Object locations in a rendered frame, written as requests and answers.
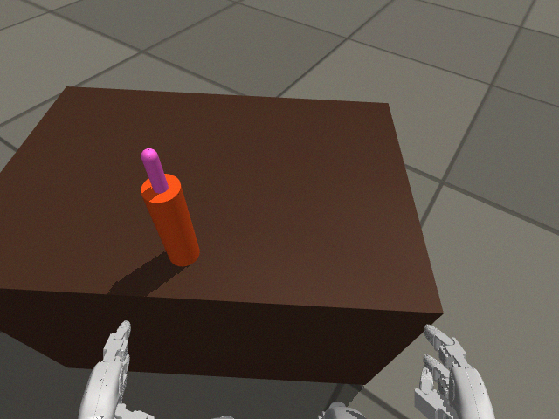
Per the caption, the left robot hand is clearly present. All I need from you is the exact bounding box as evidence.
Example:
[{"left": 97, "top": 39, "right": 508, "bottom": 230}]
[{"left": 78, "top": 320, "right": 155, "bottom": 419}]

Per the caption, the right robot hand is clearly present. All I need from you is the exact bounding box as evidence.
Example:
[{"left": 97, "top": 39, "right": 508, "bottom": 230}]
[{"left": 415, "top": 325, "right": 495, "bottom": 419}]

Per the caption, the bottle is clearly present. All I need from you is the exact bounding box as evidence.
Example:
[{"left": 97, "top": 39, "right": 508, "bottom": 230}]
[{"left": 141, "top": 148, "right": 200, "bottom": 266}]

